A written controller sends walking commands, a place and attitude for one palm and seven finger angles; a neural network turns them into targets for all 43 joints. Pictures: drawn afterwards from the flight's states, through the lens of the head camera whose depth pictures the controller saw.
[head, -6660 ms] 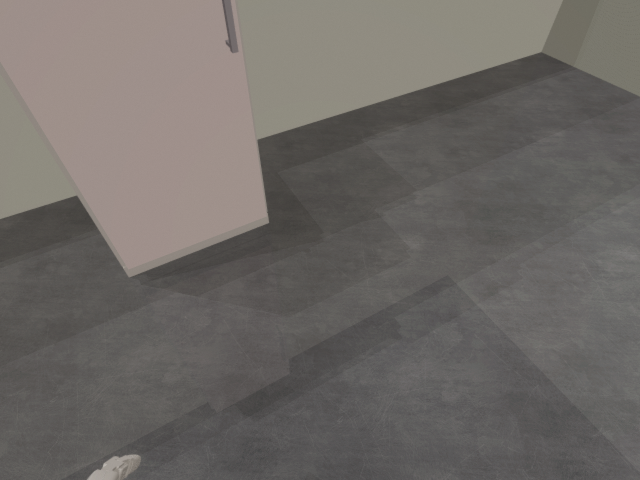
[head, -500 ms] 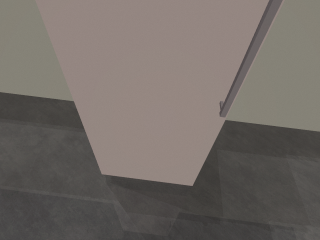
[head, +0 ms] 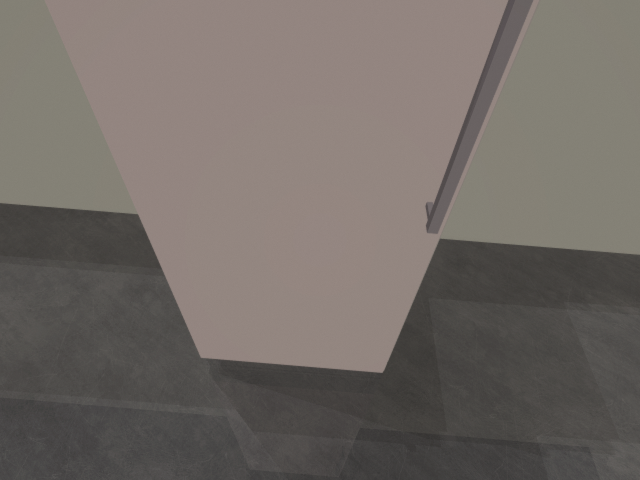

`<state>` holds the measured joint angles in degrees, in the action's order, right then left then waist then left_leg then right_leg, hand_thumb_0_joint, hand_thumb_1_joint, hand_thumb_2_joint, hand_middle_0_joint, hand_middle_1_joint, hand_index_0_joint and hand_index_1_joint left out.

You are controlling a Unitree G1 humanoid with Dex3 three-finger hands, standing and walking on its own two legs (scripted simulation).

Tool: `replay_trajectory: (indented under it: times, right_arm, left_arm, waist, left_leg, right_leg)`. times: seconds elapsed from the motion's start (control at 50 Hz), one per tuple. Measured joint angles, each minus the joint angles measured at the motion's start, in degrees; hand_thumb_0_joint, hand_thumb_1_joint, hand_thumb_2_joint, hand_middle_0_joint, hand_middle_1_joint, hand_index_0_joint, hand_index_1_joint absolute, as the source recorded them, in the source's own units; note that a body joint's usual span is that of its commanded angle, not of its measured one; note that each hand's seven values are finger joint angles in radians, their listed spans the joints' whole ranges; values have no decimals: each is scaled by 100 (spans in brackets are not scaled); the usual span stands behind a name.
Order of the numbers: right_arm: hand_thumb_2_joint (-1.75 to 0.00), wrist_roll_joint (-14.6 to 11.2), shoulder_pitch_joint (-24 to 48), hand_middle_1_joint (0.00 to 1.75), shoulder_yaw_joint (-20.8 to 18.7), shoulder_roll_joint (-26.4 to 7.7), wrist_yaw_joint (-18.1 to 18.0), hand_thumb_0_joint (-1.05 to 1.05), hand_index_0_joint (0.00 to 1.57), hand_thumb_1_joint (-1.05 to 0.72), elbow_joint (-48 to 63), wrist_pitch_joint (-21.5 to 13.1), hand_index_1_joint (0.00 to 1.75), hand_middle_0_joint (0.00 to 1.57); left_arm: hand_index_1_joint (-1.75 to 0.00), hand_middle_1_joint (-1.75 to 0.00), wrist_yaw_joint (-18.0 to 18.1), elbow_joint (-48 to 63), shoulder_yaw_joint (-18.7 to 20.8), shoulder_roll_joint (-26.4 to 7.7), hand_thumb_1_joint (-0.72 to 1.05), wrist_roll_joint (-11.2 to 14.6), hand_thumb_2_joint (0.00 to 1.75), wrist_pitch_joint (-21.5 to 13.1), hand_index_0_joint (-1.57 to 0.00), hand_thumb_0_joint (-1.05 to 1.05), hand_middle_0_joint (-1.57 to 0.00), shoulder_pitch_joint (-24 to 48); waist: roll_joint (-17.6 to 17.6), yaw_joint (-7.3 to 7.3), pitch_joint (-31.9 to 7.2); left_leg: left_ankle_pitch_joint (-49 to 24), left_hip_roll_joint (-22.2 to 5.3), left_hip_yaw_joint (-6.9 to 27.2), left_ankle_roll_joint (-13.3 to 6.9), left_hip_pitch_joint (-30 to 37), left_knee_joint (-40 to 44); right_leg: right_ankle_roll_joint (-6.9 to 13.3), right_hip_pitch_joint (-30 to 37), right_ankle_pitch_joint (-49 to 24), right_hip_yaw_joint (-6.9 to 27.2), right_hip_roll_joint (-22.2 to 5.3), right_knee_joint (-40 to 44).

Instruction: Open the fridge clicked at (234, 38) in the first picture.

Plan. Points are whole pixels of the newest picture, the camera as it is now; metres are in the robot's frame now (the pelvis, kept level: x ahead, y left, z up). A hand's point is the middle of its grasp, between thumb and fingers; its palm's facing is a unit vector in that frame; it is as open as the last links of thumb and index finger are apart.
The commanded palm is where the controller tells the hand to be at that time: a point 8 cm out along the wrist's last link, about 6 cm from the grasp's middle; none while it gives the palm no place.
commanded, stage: look again from close up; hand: right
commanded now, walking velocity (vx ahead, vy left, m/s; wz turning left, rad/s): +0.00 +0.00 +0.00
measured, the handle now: (469, 116) +0.51 -0.15 +0.22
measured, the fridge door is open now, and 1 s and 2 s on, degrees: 0 0 0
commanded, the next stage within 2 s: raise the hand to about handle height in 0.86 s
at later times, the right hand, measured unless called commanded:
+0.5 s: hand out of the picture +0.01 -0.21 -0.17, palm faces +0.02 +0.97 -0.23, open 7.4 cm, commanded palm none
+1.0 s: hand out of the picture +0.04 -0.22 -0.16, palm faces +0.08 +0.97 -0.25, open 7.4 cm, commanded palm +0.09 -0.27 -0.06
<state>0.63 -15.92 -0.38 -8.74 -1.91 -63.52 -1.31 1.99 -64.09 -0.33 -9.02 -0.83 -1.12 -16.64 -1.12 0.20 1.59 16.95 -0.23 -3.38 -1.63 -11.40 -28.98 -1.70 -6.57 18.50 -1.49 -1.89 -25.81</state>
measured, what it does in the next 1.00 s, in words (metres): stands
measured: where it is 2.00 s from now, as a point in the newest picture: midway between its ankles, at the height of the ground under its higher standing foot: outside the picture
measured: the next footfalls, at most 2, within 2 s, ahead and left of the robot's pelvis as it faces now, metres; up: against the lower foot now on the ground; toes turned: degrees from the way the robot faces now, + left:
none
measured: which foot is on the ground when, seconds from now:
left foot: down 0.00-1.00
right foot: down 0.00-1.00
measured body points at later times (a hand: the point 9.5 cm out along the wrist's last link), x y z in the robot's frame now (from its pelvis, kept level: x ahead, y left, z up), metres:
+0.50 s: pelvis -0.01 -0.02 +0.00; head +0.00 -0.01 +0.45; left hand -0.01 +0.21 -0.16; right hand +0.01 -0.26 -0.15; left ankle -0.02 +0.10 -0.74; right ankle -0.05 -0.14 -0.74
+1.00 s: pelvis -0.01 -0.02 +0.00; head +0.01 -0.01 +0.45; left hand +0.02 +0.23 -0.15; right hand +0.04 -0.27 -0.14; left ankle -0.01 +0.10 -0.74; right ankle -0.05 -0.14 -0.74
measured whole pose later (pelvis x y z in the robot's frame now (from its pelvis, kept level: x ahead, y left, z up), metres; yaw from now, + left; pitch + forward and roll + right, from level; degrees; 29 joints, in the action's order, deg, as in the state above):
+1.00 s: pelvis -0.01 -0.02 +0.00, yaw +0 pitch +0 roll +0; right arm -1.5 -14.4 -2.2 -11.5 -1.9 -54.6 1.8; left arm 1.6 -61.6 -0.1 -12.0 0.1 -1.9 -13.6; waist -0.5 -0.2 2.4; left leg 14.7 -1.3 -2.8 0.0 -11.9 -27.1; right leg -0.2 -7.8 17.3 -2.2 -0.8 -25.6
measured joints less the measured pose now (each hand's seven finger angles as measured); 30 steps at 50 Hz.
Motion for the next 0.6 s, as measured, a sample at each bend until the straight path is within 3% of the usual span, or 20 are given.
replay_trajectory:
  times: [0.6]
  right_arm:
    - [-90,13,297,30,-29,-242,32,1,20,-91,53,45,30,20]
  left_arm:
    - [-30,-30,-31,-48,-4,-80,91,-3,90,-43,-20,1,-20,164]
  waist:
    - [104,-17,59]
  left_leg:
    - [-192,-149,75,156,-26,145]
  right_leg:
    - [165,-38,-149,-64,159,102]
